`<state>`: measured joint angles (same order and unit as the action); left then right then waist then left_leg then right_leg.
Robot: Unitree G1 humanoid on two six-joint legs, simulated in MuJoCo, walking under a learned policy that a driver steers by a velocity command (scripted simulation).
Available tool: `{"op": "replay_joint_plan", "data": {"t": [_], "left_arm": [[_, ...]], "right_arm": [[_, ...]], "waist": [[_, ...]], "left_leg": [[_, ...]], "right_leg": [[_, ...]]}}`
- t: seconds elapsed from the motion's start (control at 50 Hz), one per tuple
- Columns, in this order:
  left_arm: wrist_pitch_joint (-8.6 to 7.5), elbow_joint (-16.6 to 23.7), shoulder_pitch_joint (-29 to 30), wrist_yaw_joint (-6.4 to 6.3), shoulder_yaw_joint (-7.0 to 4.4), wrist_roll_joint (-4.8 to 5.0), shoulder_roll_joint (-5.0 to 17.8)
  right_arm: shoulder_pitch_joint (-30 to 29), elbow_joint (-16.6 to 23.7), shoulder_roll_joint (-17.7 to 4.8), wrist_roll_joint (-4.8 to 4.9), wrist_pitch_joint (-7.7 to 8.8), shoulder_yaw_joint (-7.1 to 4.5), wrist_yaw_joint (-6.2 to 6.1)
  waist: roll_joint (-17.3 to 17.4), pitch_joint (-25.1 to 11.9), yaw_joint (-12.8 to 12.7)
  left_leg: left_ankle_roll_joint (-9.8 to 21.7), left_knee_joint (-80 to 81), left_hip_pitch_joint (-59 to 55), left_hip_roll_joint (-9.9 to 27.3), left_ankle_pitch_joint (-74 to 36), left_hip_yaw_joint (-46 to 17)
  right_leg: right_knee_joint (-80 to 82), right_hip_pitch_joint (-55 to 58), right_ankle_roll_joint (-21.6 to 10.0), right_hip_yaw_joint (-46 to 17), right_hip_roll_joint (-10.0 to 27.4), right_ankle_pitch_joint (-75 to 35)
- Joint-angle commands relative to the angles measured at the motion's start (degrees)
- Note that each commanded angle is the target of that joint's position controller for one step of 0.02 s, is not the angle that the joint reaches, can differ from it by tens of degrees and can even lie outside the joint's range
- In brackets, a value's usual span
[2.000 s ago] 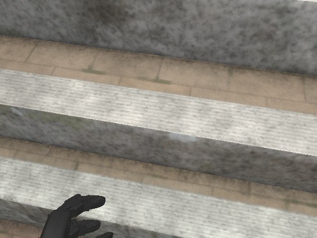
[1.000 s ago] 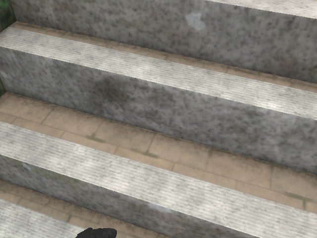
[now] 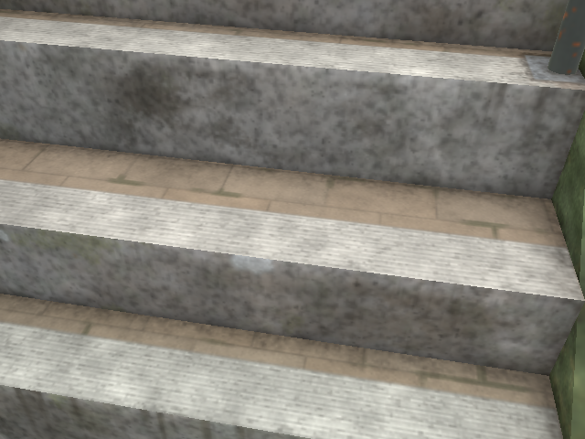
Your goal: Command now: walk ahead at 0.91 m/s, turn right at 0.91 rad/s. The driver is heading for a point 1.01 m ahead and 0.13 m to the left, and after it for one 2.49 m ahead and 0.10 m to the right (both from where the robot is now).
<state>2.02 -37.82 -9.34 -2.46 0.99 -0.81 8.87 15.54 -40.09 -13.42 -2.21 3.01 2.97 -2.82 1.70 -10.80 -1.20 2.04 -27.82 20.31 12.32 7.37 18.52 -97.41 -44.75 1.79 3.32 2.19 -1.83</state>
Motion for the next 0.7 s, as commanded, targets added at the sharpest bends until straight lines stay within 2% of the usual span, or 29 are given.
{"op": "replay_joint_plan", "data": {"t": [0.02,0.04,0.06,0.08,0.1,0.12,0.14,0.16,0.18,0.2,0.22,0.24,0.28,0.32,0.36,0.38,0.4,0.42,0.46,0.48,0.5,0.52,0.54,0.56,0.58,0.6,0.62,0.64,0.7], "left_arm": [[1.51,0.08,-3.51,0.05,-1.86,-0.18,5.27],[0.75,-0.16,-1.65,1.68,-0.94,0.05,3.91],[-0.54,-2.06,-0.61,3.13,-0.89,0.65,2.5],[-3.37,-3.19,-1.68,3.72,-0.9,0.93,4.02],[-5.78,-2.05,2.42,4.01,-1.36,-1.12,9.57],[-6.54,-1.29,1.96,4.53,-2.98,-2.51,16.74],[-5.3,3.62,-7.46,3.59,-4.4,-2.26,17.32],[-4.41,6.04,-2.36,1.63,-3.29,-1.5,14.75],[-6.63,5.04,-2.46,1.02,-2.19,1.36,11.51],[-7.23,7.69,4.6,0.82,-1.17,0.72,9.65],[-5.03,9.85,5.73,-1.08,-1.63,1.88,9.37],[-4.05,9.57,2.35,-3.45,-1.37,0.88,9.82],[-3.56,10.32,-7.9,-4.19,-0.76,-0.62,7.72],[-4.46,13.29,-3.77,-4.49,-0.64,-1.9,8.18],[-4.34,15.1,1.12,-4.43,-0.47,-2.15,8.61],[-7.1,15.96,10.91,-1.96,0.2,-7.63,9.66],[-8.26,17.85,15.56,-0.49,0.6,-6.66,9.26],[-8.64,18.59,17.14,0.12,0.9,-5.24,8.85],[-9.68,20.12,14.25,-0.07,2.62,-0.14,3.16],[-9.02,21.35,12.31,-0.58,2.51,1.25,1.9],[-8.37,21.81,9.81,-0.01,2.57,1.82,1.0],[-7.03,19.9,7.17,0.16,1.66,0.37,0.21],[-6.49,20.24,2.89,0.41,1.89,-2.34,-3.0],[-7.04,19.79,3.84,0.79,2.17,-2.96,0.03],[-7.45,18.47,9.25,2.17,1.91,-0.56,0.99],[-7.67,21.4,18.74,2.73,4.06,0.42,-3.98],[-7.14,22.03,26.58,1.53,4.53,1.4,-5.58],[-7.26,20.95,22.98,1.4,2.96,1.96,-1.65],[-6.96,17.11,19.09,-0.04,0.35,-0.05,2.17]], "right_arm": [[-19.36,12.07,-5.89,3.18,1.0,-2.31,0.65],[-17.3,14.47,-1.52,4.89,-0.33,-1.32,-0.1],[-12.43,14.74,-0.16,5.55,-1.47,-1.48,-0.02],[-7.76,15.57,0.57,3.69,-3.03,-1.47,0.22],[-1.59,18.11,0.88,0.22,-2.88,-1.71,1.08],[-1.35,18.73,0.1,-0.95,-1.09,-1.45,2.15],[-9.71,18.45,0.34,1.24,-1.53,-0.63,1.28],[-12.14,16.95,-0.7,1.38,-3.27,-0.84,0.23],[-11.79,18.86,2.67,1.11,-1.32,0.61,2.28],[-8.92,18.65,0.91,1.45,-1.52,-0.37,2.38],[-7.45,14.89,-5.74,-0.29,-4.4,-3.38,0.47],[-1.41,12.22,-6.52,-1.07,-5.59,-3.87,-1.2],[-5.97,14.68,-4.65,1.39,-7.23,-3.04,-2.38],[-1.77,13.19,-7.24,1.36,-8.69,-4.44,-1.52],[2.3,13.9,-7.99,1.46,-10.0,-5.41,-1.12],[10.7,9.78,-8.76,2.35,-6.86,-4.71,1.81],[13.95,8.02,-9.79,3.86,-6.32,-4.76,2.29],[13.84,7.03,-8.95,3.07,-5.88,-4.09,2.04],[9.45,4.78,-2.7,0.05,-6.47,-2.23,2.54],[6.12,2.68,-0.64,-1.26,-7.45,-1.64,3.01],[0.65,2.14,3.82,-0.62,-7.0,-0.08,4.38],[-3.32,3.63,4.33,-0.92,-5.08,-0.21,6.07],[0.3,1.07,-3.69,-0.48,-1.88,-3.48,6.55],[9.92,-1.4,-13.72,3.25,-0.99,-7.72,5.36],[11.08,-0.25,-12.24,2.39,-1.56,-7.55,4.75],[12.1,-0.08,-14.17,1.84,-1.6,-8.33,3.17],[10.81,2.23,-13.95,0.87,-1.13,-8.16,2.02],[9.74,2.7,-12.71,-1.09,0.28,-7.38,0.97],[9.69,3.05,-5.59,0.21,0.57,-6.07,0.75]], "waist": [[4.26,14.01,-5.11],[2.65,15.65,-1.88],[-5.25,14.21,0.88],[-13.96,12.33,3.04],[-19.91,7.46,11.7],[-22.76,-6.7,11.37],[-18.6,-7.65,-1.4],[-11.31,-2.88,-0.94],[-9.4,-3.86,2.86],[-6.25,-1.38,6.4],[-3.7,5.78,3.36],[-4.01,0.05,4.12],[-6.53,2.07,-1.9],[-3.76,3.41,0.38],[-7.25,6.07,3.05],[-6.93,1.23,11.3],[-7.58,6.62,13.6],[-8.53,9.78,12.77],[-9.22,11.51,5.7],[-2.91,11.74,1.53],[1.51,15.06,-2.47],[6.02,11.74,-4.64],[12.72,8.61,-7.85],[9.77,3.12,-1.87],[2.84,4.79,2.68],[2.31,4.44,5.96],[-6.65,10.34,9.04],[-6.72,9.69,5.93],[-0.78,13.33,5.34]], "left_leg": [[3.03,9.49,9.8,5.78,20.02,-0.78],[4.78,-3.1,3.0,7.17,20.18,-6.03],[4.2,-17.44,-0.85,5.62,21.05,-5.42],[2.76,-40.23,0.09,-0.97,23.76,-3.67],[0.42,-60.51,15.33,-7.24,24.34,-6.74],[-4.18,-69.66,27.83,-11.53,19.03,-9.72],[-6.08,-72.52,32.19,-15.79,20.82,-19.21],[-7.52,-68.85,28.26,-13.3,13.04,-23.62],[-5.59,-65.16,24.75,-7.66,15.23,-25.55],[-5.32,-57.77,26.54,-9.15,15.92,-19.93],[-8.39,-69.23,29.66,-12.11,4.93,-21.8],[-8.7,-70.99,28.58,-12.66,3.07,-25.92],[-8.07,-72.69,27.37,-17.43,7.91,-30.79],[-7.48,-79.24,21.69,-18.4,-0.78,-26.84],[-7.17,-74.0,15.71,-16.92,-3.63,-24.72],[-4.9,-67.91,5.0,-18.01,-2.41,-10.57],[-2.14,-49.04,-0.01,-14.79,2.99,-9.98],[1.52,-31.48,-0.61,-11.89,5.52,-10.02],[9.29,-2.96,-5.04,-3.91,-8.57,-12.9],[10.39,6.05,-9.99,-3.63,-22.73,-11.17],[11.22,16.75,-2.67,-3.99,-20.77,-14.45],[10.68,14.59,-2.32,-3.66,-28.75,-17.7],[5.41,-4.38,-2.5,-6.9,-67.34,-22.89],[9.1,-3.01,-16.29,-2.05,-52.33,-36.12],[8.25,-3.11,-20.33,-0.89,-27.44,-41.47],[12.87,7.43,-19.07,4.17,3.6,-60.04],[12.72,12.77,-20.77,6.99,22.24,-68.83],[15.95,15.12,-26.66,9.63,29.02,-75.53],[15.87,13.56,-28.7,2.42,24.27,-65.91]], "right_leg": [[46.97,16.94,-6.03,1.57,4.03,11.08],[66.28,12.19,-8.71,-2.88,7.59,15.25],[81.06,15.1,-10.46,-0.39,7.1,3.54],[82.39,14.81,-11.01,-3.02,3.48,-0.2],[59.08,23.88,-10.07,-6.68,1.34,-29.24],[56.71,33.53,-17.36,-19.22,4.93,-28.33],[64.55,38.5,-16.08,-37.09,13.37,-51.58],[61.96,30.33,-14.88,-36.34,13.38,-37.49],[64.61,21.76,-13.84,-31.58,11.66,13.09],[67.16,23.51,-14.55,-28.46,12.42,25.3],[50.84,28.41,-14.39,-30.8,13.76,-9.91],[47.5,29.05,-13.72,-31.44,15.65,-12.34],[45.91,27.48,-13.07,-28.66,15.19,-12.14],[45.18,17.37,-13.13,-27.54,15.24,7.74],[45.96,9.81,-10.94,-22.81,12.64,19.1],[48.36,-0.7,-5.48,-14.56,9.26,42.36],[47.75,-5.84,-2.78,-5.89,6.58,37.51],[48.01,-5.79,-3.02,-4.13,8.09,34.03],[35.12,-4.24,-7.37,-7.72,12.87,28.39],[27.26,-6.43,-6.93,-6.1,11.98,32.17],[17.68,-2.04,-5.41,-3.76,10.2,38.56],[-4.44,1.29,-2.11,0.92,6.83,44.04],[-20.94,-6.54,1.91,6.23,1.91,44.65],[-31.38,-23.71,4.92,5.6,2.44,42.36],[-31.81,-32.75,4.67,1.32,2.76,30.13],[-27.3,-38.5,4.53,-4.48,3.45,26.09],[-27.93,-46.85,4.29,-8.71,4.68,18.11],[-26.65,-46.89,3.67,-13.01,4.25,10.91],[-36.7,-46.14,2.57,-11.12,-1.34,11.79]]}}
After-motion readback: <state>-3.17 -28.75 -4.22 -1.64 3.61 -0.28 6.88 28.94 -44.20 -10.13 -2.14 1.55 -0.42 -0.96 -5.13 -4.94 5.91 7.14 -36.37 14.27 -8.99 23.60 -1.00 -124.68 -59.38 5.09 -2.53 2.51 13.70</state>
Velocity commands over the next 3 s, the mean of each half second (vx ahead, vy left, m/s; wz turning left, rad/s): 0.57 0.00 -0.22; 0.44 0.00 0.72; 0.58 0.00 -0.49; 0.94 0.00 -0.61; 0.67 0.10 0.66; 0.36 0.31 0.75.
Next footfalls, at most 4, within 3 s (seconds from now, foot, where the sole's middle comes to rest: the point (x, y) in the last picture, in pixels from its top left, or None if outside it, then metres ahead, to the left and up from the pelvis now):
0.06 right None -0.02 -0.14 -0.78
0.50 left None -0.18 0.11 -0.97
0.98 right None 0.06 0.02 -0.77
1.34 left None -0.14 0.22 -0.97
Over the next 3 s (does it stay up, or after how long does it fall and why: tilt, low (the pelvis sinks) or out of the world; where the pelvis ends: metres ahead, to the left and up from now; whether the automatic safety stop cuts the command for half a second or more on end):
stays up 0.24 0.01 0.21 its command is cut before an obstacle after 2.0 s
